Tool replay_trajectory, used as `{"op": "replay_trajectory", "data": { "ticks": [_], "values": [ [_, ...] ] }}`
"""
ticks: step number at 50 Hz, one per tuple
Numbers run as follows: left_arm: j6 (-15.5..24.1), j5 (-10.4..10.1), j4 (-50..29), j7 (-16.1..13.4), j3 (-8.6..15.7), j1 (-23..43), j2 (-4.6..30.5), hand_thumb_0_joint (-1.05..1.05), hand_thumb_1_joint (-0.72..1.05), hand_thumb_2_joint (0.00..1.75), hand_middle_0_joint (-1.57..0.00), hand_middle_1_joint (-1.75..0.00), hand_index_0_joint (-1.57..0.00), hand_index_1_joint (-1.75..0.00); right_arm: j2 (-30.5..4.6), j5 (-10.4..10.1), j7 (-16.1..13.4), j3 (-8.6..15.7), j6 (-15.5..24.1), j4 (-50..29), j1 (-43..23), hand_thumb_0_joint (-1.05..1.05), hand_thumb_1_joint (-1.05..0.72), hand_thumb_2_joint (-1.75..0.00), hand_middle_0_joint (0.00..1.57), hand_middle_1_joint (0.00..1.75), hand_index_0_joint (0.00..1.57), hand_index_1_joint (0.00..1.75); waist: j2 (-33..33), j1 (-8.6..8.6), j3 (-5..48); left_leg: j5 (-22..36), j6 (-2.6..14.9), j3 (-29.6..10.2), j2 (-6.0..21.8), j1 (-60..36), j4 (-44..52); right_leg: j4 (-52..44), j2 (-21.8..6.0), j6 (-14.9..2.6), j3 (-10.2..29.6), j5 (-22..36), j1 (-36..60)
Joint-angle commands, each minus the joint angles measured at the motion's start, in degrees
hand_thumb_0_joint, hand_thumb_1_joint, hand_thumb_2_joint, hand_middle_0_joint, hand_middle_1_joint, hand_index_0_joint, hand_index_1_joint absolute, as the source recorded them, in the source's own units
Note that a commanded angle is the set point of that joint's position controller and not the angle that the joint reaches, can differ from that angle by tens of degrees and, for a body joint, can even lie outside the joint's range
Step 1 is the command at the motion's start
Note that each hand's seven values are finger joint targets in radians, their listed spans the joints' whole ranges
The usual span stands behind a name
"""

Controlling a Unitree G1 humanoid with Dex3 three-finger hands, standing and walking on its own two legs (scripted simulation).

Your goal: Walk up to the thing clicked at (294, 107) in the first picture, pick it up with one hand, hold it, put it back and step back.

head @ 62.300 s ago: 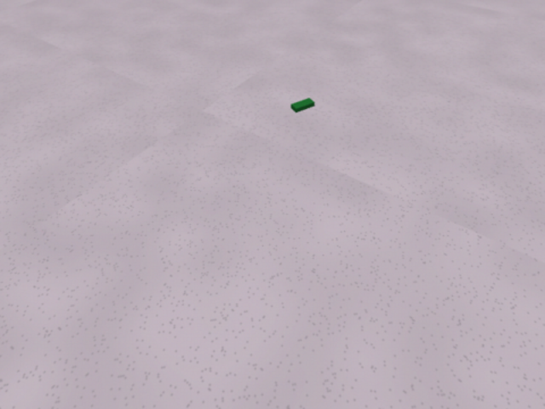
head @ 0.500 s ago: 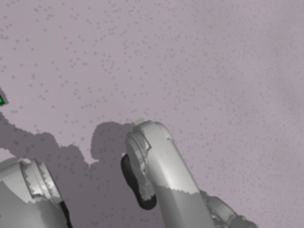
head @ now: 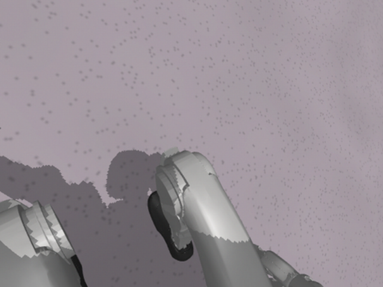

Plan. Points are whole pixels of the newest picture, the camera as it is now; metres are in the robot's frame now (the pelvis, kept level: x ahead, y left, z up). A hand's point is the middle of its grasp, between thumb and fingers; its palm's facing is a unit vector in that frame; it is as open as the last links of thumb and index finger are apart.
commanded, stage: open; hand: left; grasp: from above
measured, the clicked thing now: out of the picture +0.46 +0.32 -0.29
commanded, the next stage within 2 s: withdraw in 0.54 s
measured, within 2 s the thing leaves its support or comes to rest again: neither
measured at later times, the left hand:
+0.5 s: hand out of the picture +0.44 +0.32 -0.25, palm faces -0.43 -0.18 -0.89, open 13.5 cm
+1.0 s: hand out of the picture +0.47 +0.34 -0.18, palm faces -0.25 -0.12 -0.96, open 13.9 cm
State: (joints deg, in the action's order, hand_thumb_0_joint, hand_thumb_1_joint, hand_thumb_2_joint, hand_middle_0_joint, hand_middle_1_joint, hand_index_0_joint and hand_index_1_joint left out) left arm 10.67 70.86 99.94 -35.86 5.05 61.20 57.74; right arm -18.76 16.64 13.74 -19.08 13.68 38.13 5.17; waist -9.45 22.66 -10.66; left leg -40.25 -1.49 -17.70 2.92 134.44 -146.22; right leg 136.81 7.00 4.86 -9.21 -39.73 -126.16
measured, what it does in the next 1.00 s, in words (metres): stands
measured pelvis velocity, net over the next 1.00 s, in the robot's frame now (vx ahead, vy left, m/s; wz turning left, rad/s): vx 0.01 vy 0.00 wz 0.02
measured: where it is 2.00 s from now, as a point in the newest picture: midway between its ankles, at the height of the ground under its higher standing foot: (129, 262)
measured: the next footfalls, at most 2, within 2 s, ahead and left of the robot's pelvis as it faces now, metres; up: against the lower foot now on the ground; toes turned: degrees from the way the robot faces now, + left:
none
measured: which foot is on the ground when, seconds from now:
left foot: down 0.00-1.00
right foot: down 0.00-1.00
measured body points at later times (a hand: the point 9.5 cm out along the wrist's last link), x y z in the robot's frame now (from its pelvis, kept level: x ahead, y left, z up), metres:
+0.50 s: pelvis +0.00 +0.00 +0.00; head +0.28 +0.14 +0.33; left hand +0.46 +0.33 -0.20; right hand +0.06 -0.24 -0.05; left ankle +0.06 +0.14 -0.27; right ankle +0.11 -0.12 -0.27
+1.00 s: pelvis +0.01 +0.00 +0.01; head +0.25 +0.12 +0.37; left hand +0.48 +0.34 -0.12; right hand +0.07 -0.25 -0.06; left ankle +0.06 +0.14 -0.27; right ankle +0.11 -0.12 -0.27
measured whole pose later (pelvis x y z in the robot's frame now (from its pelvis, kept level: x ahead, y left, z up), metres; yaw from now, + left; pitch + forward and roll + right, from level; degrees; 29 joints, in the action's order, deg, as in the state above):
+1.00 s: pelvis +0.01 +0.00 +0.01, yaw +1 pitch +31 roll -13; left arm 5.2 67.6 78.2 -30.7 6.2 53.6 48.9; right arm -17.8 12.8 15.5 -13.3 10.8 39.1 8.8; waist -3.9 18.1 -2.6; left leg -40.7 -2.1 -16.0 2.9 134.8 -143.0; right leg 135.0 5.8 3.6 -8.4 -40.8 -127.0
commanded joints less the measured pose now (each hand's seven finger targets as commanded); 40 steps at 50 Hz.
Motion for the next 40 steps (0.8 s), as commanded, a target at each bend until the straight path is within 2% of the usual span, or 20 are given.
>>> {"op": "replay_trajectory", "data": {
  "ticks": [1,5,7,9,11,12,19,21,23,26,27,28,30,31,33,34,35,38,39,40],
  "values": [
    [-0.1,-0.9,-5.8,-2.4,0.4,13.6,11.1,0.00,-0.23,0.72,-0.31,-0.77,-0.32,-0.75,-19.0,-0.8,-0.2,5.5,0.0,1.0,10.1,0.00,-0.89,-0.90,0.20,0.30,0.20,0.30,32.4,2.44,36.3,12.5,1.28,7.2,2.0,-28.6,14.1,-11.9,1.3,-5.42,-8.5,17.4,19.5],
    [-0.3,-1.0,-5.4,-1.8,-0.6,13.7,10.3,0.00,-0.29,0.78,-0.26,-0.80,-0.27,-0.80,-19.4,-0.9,-0.2,5.8,0.3,0.5,10.0,0.00,-0.89,-0.90,0.20,0.30,0.20,0.30,31.8,3.10,34.9,11.4,1.37,7.4,1.9,-28.2,14.2,-12.2,1.2,-5.38,-8.4,16.6,18.7],
    [-0.3,-1.3,-5.9,-2.0,0.5,13.6,11.5,0.00,-0.31,0.80,-0.24,-0.83,-0.25,-0.82,-18.8,-1.4,-0.4,5.3,0.2,0.4,9.2,0.00,-0.89,-0.90,0.20,0.30,0.20,0.30,31.3,2.05,35.2,11.1,1.34,7.0,2.0,-27.5,14.6,-12.1,1.1,-5.45,-8.4,16.1,18.4],
    [-0.2,-1.2,-5.3,-1.6,-0.3,13.3,11.3,0.00,-0.34,0.83,-0.23,-0.84,-0.23,-0.84,-19.3,-1.2,-0.3,5.5,0.2,0.0,9.5,0.00,-0.89,-0.90,0.20,0.30,0.20,0.30,30.7,3.07,34.7,10.5,1.52,7.4,1.9,-27.5,14.3,-12.5,1.1,-5.33,-8.0,16.1,19.3],
    [-0.1,-0.9,-6.1,-1.9,0.6,13.7,12.1,0.00,-0.35,0.84,-0.20,-0.87,-0.21,-0.86,-19.2,-1.1,-0.3,5.2,0.1,0.2,10.0,0.00,-0.89,-0.90,0.20,0.30,0.20,0.30,31.5,2.56,36.0,11.7,1.40,7.2,2.0,-28.1,14.6,-12.4,1.1,-5.43,-8.2,16.7,19.7],
    [-0.1,-1.3,-5.8,-1.9,-0.1,13.0,11.1,0.00,-0.36,0.84,-0.20,-0.87,-0.21,-0.86,-19.5,-1.3,-0.5,5.8,0.0,0.0,9.3,0.00,-0.89,-0.90,0.20,0.30,0.20,0.30,31.2,2.34,36.1,11.4,1.42,7.4,2.1,-28.0,14.5,-12.5,1.3,-5.45,-7.7,16.7,20.2],
    [0.3,-1.2,-7.0,-1.8,-1.0,14.8,10.7,0.00,-0.43,0.91,-0.14,-0.94,-0.14,-0.93,-19.4,-1.2,-0.7,5.7,-0.4,-0.1,9.3,0.00,-0.89,-0.90,0.20,0.30,0.20,0.30,32.5,2.82,35.9,11.6,1.21,7.0,2.1,-28.7,14.9,-12.5,1.2,-5.47,-8.2,16.9,19.3],
    [0.2,-0.9,-7.0,-2.0,-0.1,14.3,11.3,0.00,-0.43,0.91,-0.12,-0.96,-0.13,-0.95,-19.1,-1.2,-0.7,5.1,-0.4,0.1,10.0,0.00,-0.89,-0.90,0.20,0.30,0.20,0.30,32.3,2.87,36.4,12.4,1.21,6.9,2.0,-29.1,14.8,-12.3,0.9,-5.34,-8.6,17.6,19.3],
    [0.1,-0.9,-6.2,-1.9,-1.0,13.7,10.2,0.00,-0.45,0.93,-0.12,-0.96,-0.12,-0.95,-19.3,-0.9,-0.6,5.6,-0.4,0.3,9.7,0.00,-0.89,-0.90,0.20,0.30,0.20,0.30,33.1,3.26,35.5,12.3,1.00,7.2,2.2,-29.9,15.0,-12.3,1.2,-5.45,-8.3,17.6,19.6],
    [0.0,-1.0,-6.1,-2.1,-0.2,13.5,11.3,0.00,-0.48,0.94,-0.08,-1.00,-0.09,-0.98,-19.3,-0.9,-0.5,5.2,-0.4,0.1,9.9,0.00,-0.89,-0.90,0.20,0.30,0.20,0.30,32.0,3.09,36.4,12.8,1.26,7.2,2.2,-29.2,14.5,-12.9,1.3,-5.31,-7.9,18.3,21.1],
    [0.1,-0.9,-7.1,-2.1,-1.0,14.6,10.8,0.00,-0.49,0.96,-0.08,-1.00,-0.08,-0.99,-19.6,-1.1,-0.6,5.5,-0.4,-0.2,9.4,0.00,-0.89,-0.90,0.20,0.30,0.20,0.30,32.1,2.87,36.5,12.4,1.32,7.3,2.1,-28.9,14.3,-12.7,1.2,-5.33,-7.9,17.9,20.1],
    [-0.1,-0.9,-6.9,-2.3,0.6,13.6,12.1,0.00,-0.47,0.95,-0.08,-1.01,-0.09,-0.99,-19.2,-1.1,-0.6,5.2,-0.4,0.1,10.0,0.00,-0.89,-0.90,0.20,0.30,0.20,0.30,32.3,2.65,37.1,13.3,1.28,7.3,2.1,-29.5,14.7,-13.0,1.2,-5.28,-8.1,18.6,21.2],
    [-0.3,-1.2,-6.5,-2.1,-0.9,13.8,10.6,0.00,-0.48,0.96,-0.08,-1.00,-0.09,-0.99,-19.3,-1.0,-0.5,5.6,-0.3,0.0,9.4,0.00,-0.89,-0.90,0.20,0.30,0.20,0.30,32.5,2.88,35.9,12.6,1.25,7.4,2.3,-28.9,14.5,-12.8,1.3,-5.37,-7.6,17.9,20.5],
    [-0.3,-1.0,-6.3,-2.3,0.0,13.8,11.2,0.00,-0.47,0.97,-0.08,-1.01,-0.09,-1.00,-19.4,-1.1,-0.7,5.5,-0.3,0.5,9.7,0.00,-0.89,-0.90,0.20,0.30,0.20,0.30,32.5,2.64,36.3,12.4,1.16,7.2,2.1,-29.1,14.9,-12.7,1.1,-5.41,-8.2,17.6,19.8],
    [-0.6,-1.2,-5.9,-1.9,-0.7,13.5,10.6,0.00,-0.49,0.95,-0.08,-1.00,-0.09,-0.98,-19.5,-0.9,-0.4,5.4,-0.2,-0.4,10.1,0.00,-0.90,-0.90,0.20,0.30,0.20,0.30,32.0,3.32,35.1,12.4,1.28,7.2,2.1,-28.6,14.7,-12.7,1.2,-5.37,-8.1,17.6,19.9],
    [-0.7,-1.4,-7.6,-1.7,-1.8,14.1,9.5,0.00,-0.48,0.95,-0.08,-0.98,-0.10,-0.97,-19.3,-1.3,-0.4,5.5,0.0,-0.8,9.4,0.00,-0.90,-0.90,0.20,0.30,0.20,0.30,32.2,2.79,35.7,12.7,1.20,7.3,2.2,-29.5,14.8,-12.8,1.4,-5.42,-7.9,17.9,20.0],
    [-0.7,-1.5,-6.2,-2.2,0.3,14.1,11.9,0.00,-0.48,0.95,-0.08,-0.99,-0.10,-0.97,-19.1,-1.3,-0.4,5.1,-0.1,0.1,10.0,0.00,-0.90,-0.90,0.20,0.30,0.20,0.30,32.2,3.02,35.3,12.0,1.26,7.1,2.1,-28.5,15.0,-12.9,1.1,-5.41,-8.1,17.2,19.8],
    [-0.9,-1.7,-9.6,-1.9,-0.2,14.4,10.7,0.00,-0.49,0.95,-0.08,-0.99,-0.09,-0.97,-19.5,-1.6,-0.4,6.2,0.0,-0.4,9.8,0.00,-0.90,-0.90,0.20,0.30,0.20,0.30,34.3,1.95,37.7,12.7,0.88,7.2,2.1,-30.8,15.8,-12.6,1.0,-5.67,-7.9,17.6,20.4],
    [-1.0,-1.2,-13.3,-1.9,1.6,15.2,13.0,0.00,-0.48,0.95,-0.08,-0.98,-0.10,-0.97,-19.6,-1.4,-0.3,6.6,0.0,0.1,10.9,0.00,-0.90,-0.90,0.20,0.30,0.20,0.30,36.7,1.41,40.3,13.8,0.67,7.1,2.1,-32.8,16.0,-12.2,0.9,-5.73,-8.3,18.3,20.5],
    [-1.0,-1.4,-16.7,-1.7,1.7,15.5,12.6,0.00,-0.48,0.95,-0.09,-0.98,-0.10,-0.96,-19.2,-1.8,-0.1,6.9,-0.2,-0.3,10.1,0.00,-0.90,-0.90,0.20,0.30,0.20,0.30,39.3,-0.18,42.6,14.6,0.35,7.1,2.2,-34.2,16.5,-11.9,0.7,-6.00,-8.1,18.6,20.1]
  ]
}}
